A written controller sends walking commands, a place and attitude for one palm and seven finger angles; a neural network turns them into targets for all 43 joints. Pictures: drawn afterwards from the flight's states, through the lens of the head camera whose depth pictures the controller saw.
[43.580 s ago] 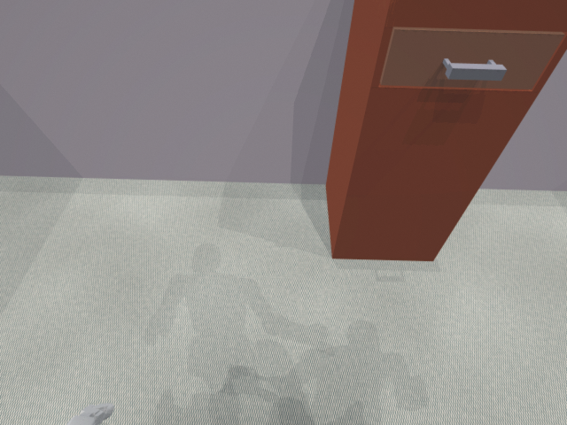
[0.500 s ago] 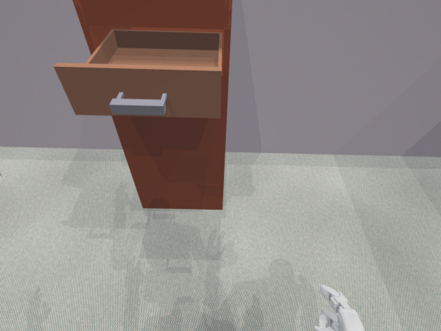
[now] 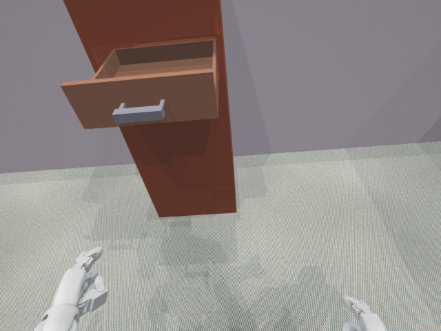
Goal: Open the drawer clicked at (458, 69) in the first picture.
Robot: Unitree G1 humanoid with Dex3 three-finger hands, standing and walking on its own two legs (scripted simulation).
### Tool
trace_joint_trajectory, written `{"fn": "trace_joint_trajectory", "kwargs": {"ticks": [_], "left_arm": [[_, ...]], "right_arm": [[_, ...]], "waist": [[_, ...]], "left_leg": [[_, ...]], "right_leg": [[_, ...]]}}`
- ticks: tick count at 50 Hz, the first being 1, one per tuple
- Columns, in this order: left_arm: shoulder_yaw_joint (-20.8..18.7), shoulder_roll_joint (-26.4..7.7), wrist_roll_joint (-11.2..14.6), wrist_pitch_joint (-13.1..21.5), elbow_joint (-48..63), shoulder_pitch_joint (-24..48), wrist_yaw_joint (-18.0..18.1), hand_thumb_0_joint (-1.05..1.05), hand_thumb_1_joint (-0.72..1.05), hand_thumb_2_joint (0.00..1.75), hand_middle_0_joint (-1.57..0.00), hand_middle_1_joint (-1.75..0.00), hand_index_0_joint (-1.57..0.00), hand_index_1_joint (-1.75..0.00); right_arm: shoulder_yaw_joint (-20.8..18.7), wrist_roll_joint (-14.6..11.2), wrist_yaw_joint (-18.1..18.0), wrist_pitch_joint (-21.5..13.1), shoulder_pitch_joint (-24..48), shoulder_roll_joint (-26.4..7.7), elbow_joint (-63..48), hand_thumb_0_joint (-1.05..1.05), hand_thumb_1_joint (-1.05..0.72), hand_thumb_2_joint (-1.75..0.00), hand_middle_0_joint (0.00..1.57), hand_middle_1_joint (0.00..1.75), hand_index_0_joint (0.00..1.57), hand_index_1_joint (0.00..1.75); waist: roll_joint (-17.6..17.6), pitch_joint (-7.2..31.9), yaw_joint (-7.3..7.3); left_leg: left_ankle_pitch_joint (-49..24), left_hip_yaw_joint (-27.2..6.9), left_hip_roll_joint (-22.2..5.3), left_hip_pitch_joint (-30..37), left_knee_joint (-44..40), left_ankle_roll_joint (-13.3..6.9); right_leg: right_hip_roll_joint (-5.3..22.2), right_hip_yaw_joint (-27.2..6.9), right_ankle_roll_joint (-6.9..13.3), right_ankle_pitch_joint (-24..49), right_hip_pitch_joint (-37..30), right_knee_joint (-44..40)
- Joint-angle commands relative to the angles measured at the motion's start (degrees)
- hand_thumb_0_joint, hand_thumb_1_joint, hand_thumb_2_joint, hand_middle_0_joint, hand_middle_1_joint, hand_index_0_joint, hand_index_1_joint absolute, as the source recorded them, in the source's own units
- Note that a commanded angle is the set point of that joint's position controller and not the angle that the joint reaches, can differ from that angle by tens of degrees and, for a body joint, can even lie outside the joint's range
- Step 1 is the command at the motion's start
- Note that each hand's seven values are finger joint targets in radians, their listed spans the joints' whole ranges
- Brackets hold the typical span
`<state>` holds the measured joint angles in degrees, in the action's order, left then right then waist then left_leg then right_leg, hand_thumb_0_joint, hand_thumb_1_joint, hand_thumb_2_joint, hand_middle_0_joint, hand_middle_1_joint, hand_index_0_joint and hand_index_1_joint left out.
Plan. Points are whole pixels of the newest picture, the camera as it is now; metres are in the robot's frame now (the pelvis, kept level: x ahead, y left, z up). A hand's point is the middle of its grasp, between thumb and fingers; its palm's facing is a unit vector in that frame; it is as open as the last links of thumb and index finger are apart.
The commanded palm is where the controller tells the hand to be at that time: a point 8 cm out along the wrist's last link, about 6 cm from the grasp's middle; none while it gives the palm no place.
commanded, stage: let the arm hang, fingers relaxed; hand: left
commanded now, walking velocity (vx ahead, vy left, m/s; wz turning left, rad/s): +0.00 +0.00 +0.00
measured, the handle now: (140, 109) +0.62 +0.22 +0.12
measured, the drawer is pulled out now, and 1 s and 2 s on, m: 0.24 0.24 0.24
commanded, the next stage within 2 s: look to check the result in 0.92 s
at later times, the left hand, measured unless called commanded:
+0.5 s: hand out of the picture -0.06 +0.24 -0.14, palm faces +0.03 -0.94 -0.34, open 7.3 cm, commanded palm none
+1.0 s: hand out of the picture +0.10 +0.22 -0.13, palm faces -0.03 -0.95 -0.31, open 7.4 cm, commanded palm none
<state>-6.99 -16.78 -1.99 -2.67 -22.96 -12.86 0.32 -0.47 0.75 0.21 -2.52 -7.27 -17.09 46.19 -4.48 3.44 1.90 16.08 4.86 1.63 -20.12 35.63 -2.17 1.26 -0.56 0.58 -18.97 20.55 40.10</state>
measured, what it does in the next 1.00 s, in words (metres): stands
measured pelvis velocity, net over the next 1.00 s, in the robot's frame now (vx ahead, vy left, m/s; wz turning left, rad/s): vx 0.00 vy -0.01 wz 0.00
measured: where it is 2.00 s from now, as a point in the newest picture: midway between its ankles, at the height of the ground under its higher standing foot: outside the picture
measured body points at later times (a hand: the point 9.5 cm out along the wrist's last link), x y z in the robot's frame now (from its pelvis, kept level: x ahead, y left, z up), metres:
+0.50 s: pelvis -0.03 +0.00 +0.02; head -0.02 -0.02 +0.47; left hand -0.06 +0.28 -0.11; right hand -0.01 -0.26 -0.14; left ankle +0.01 +0.11 -0.72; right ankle +0.01 -0.11 -0.72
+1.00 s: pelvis +0.00 -0.01 +0.03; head +0.02 -0.02 +0.47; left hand +0.10 +0.27 -0.11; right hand +0.04 -0.30 -0.12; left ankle +0.01 +0.11 -0.72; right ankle +0.01 -0.11 -0.72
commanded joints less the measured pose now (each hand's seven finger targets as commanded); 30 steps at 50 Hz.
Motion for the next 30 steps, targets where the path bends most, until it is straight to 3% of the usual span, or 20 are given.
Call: {"fn": "trace_joint_trajectory", "kwargs": {"ticks": [1, 2, 4, 6, 7, 8, 9, 10, 11, 13, 20, 22, 25, 28, 30], "left_arm": [[1.2, -12.1, -0.7, 2.8, -5.8, -2.5, -0.3, 0.0, 0.9, 0.9, -0.2, -0.3, -0.2, -0.3], [2.0, -10.7, -0.4, 2.5, -8.6, -1.5, -0.1, 0.0, 0.9, 0.9, -0.2, -0.3, -0.2, -0.3], [2.8, -10.0, 0.0, 2.6, -13.6, -0.3, 0.1, 0.0, 0.9, 0.9, -0.2, -0.3, -0.2, -0.3], [3.3, -9.2, 0.8, 3.0, -18.4, -1.1, 0.3, 0.0, 0.9, 0.9, -0.2, -0.3, -0.2, -0.3], [2.7, -6.2, 0.9, 3.1, -20.1, -2.5, 0.5, 0.0, 0.9, 0.9, -0.2, -0.3, -0.2, -0.3], [3.0, -5.0, 1.2, 3.0, -21.8, -4.0, 0.4, 0.0, 0.9, 0.9, -0.2, -0.3, -0.2, -0.3], [3.8, -5.0, 1.3, 2.7, -23.8, -4.3, 0.4, 0.0, 0.9, 0.9, -0.2, -0.3, -0.2, -0.3], [3.9, -5.3, 1.2, 2.4, -25.9, -4.6, 0.4, 0.0, 0.9, 0.9, -0.2, -0.3, -0.2, -0.3], [3.6, -5.6, 1.1, 2.3, -27.2, -4.9, 0.4, 0.0, 0.9, 0.9, -0.2, -0.3, -0.2, -0.3], [4.1, -5.3, 1.2, 2.3, -30.4, -5.8, 0.1, 0.0, 0.9, 0.9, -0.2, -0.3, -0.2, -0.3], [4.5, -7.2, 1.2, 3.0, -35.8, -4.8, 0.4, 0.0, 0.9, 0.9, -0.2, -0.3, -0.2, -0.3], [4.5, -7.4, 1.1, 3.0, -36.4, -3.9, 0.6, 0.0, 0.9, 0.9, -0.2, -0.3, -0.2, -0.3], [4.4, -8.5, 1.0, 3.1, -36.8, -2.7, 0.7, 0.0, 0.9, 0.9, -0.2, -0.3, -0.2, -0.3], [4.2, -9.4, 1.0, 3.3, -36.7, -1.3, 0.8, 0.0, 0.9, 0.9, -0.2, -0.3, -0.2, -0.3], [4.0, -9.9, 1.1, 3.5, -36.4, 0.0, 0.8, 0.0, 0.9, 0.9, -0.2, -0.3, -0.2, -0.3]], "right_arm": [[-2.5, 0.6, -0.3, 1.8, 0.3, -6.3, -4.4, 0.0, -0.9, -0.9, 0.2, 0.3, 0.2, 0.3], [-2.6, 0.9, -0.3, 2.6, 0.3, -6.3, -3.0, 0.0, -0.9, -0.9, 0.2, 0.3, 0.2, 0.3], [-2.1, 0.5, -0.5, 2.8, -2.7, -4.4, -0.3, 0.0, -0.9, -0.9, 0.2, 0.3, 0.2, 0.3], [-1.5, 0.1, -0.8, 2.9, -6.2, -2.7, 2.3, 0.0, -0.9, -0.9, 0.2, 0.3, 0.2, 0.3], [-1.5, 0.5, -1.1, 2.5, -7.2, -2.5, 3.2, 0.0, -0.9, -0.9, 0.2, 0.3, 0.2, 0.3], [-1.5, 0.8, -1.5, 2.2, -6.2, -4.0, 3.6, 0.0, -0.9, -0.9, 0.2, 0.3, 0.2, 0.3], [-1.6, 0.8, -1.4, 2.3, -5.6, -5.3, 4.4, 0.0, -0.9, -0.9, 0.2, 0.3, 0.2, 0.3], [-1.8, 0.7, -1.2, 2.6, -5.4, -5.5, 5.4, 0.0, -0.9, -0.9, 0.2, 0.3, 0.2, 0.3], [-2.1, 0.5, -1.3, 2.7, -5.5, -5.9, 5.8, 0.0, -0.9, -0.9, 0.2, 0.3, 0.2, 0.3], [-2.2, 0.5, -1.5, 2.7, -7.2, -6.0, 7.4, 0.0, -0.9, -0.9, 0.2, 0.3, 0.2, 0.3], [-2.7, 0.3, -1.5, 2.7, -10.5, -6.7, 11.2, 0.0, -0.9, -0.9, 0.2, 0.3, 0.2, 0.3], [-2.8, 0.3, -1.4, 2.8, -10.3, -6.7, 11.9, 0.0, -0.9, -0.9, 0.2, 0.3, 0.2, 0.3], [-2.8, 0.4, -1.2, 2.7, -9.9, -7.6, 12.7, 0.0, -0.9, -0.9, 0.2, 0.3, 0.2, 0.3], [-2.8, 0.5, -1.0, 2.6, -9.5, -7.5, 13.2, 0.0, -0.9, -0.9, 0.2, 0.3, 0.2, 0.3], [-2.7, 0.5, -1.0, 2.4, -8.7, -7.9, 13.4, 0.0, -0.9, -0.9, 0.2, 0.3, 0.2, 0.3]], "waist": [[26.3, -3.8, -2.07], [21.7, -6.3, -1.98], [8.8, -5.7, -0.61], [1.0, -1.3, 0.38], [-3.4, -0.5, 0.11], [-7.3, -0.5, -1.49], [-9.4, -0.9, -2.13], [-10.1, -2.7, -2.23], [-8.7, -4.8, -2.68], [-6.7, -4.4, -2.63], [3.3, -6.4, -1.6], [4.6, -9.1, -1.38], [6.4, -10.2, -1.18], [8.7, -9.5, -1.0], [7.8, -8.9, -0.93]], "left_leg": [[14.0, -5.4, -1.0, -2.4, 7.9, 0.7], [13.6, -5.6, -1.4, -2.0, 9.6, 0.6], [8.5, -4.7, -1.7, 1.7, 5.8, 1.1], [-0.8, -5.8, -2.6, 8.7, -3.6, 1.4], [-5.9, -9.5, -4.9, 10.2, -8.3, 0.5], [-6.6, -13.3, -8.1, 8.0, -10.9, -1.0], [-1.9, -14.7, -9.2, 3.9, -13.8, -1.6], [7.8, -15.2, -8.9, 0.6, -17.3, -1.2], [10.4, -15.8, -9.0, -0.8, -18.5, -1.3], [13.3, -15.7, -8.9, -0.4, -20.4, -1.3], [8.8, -13.4, -7.4, 4.2, -18.9, -0.9], [8.4, -13.2, -7.3, 4.3, -19.0, -1.0], [7.1, -12.5, -7.1, 5.1, -18.6, -0.9], [3.7, -11.0, -6.3, 6.6, -17.0, -0.8], [2.1, -11.1, -6.4, 7.4, -17.2, -0.8]], "right_leg": [[14.0, -16.7, 7.6, 8.7, -2.0, -22.1], [13.0, -16.9, 8.4, 5.8, -0.1, -22.7], [11.5, -15.3, 9.1, 8.9, -0.9, -21.2], [9.5, -12.6, 7.0, 8.8, -2.9, -19.6], [6.7, -10.2, 5.1, 6.8, -2.7, -17.2], [3.3, -7.1, 3.1, 5.5, -4.5, -15.7], [2.0, -5.1, 2.3, 2.9, -8.1, -16.1], [1.6, -4.5, 2.4, -1.7, -9.4, -16.8], [1.3, -4.3, 2.5, -1.5, -9.2, -16.8], [1.4, -3.5, 2.5, -1.1, -10.4, -17.2], [3.3, -5.6, 3.0, -4.6, -7.0, -22.2], [3.3, -6.0, 3.0, -6.6, -4.5, -23.2], [3.8, -7.0, 3.0, -7.8, -3.3, -24.3], [4.4, -7.8, 3.0, -8.2, -3.3, -25.4], [4.5, -8.0, 3.1, -6.5, -3.6, -25.1]]}}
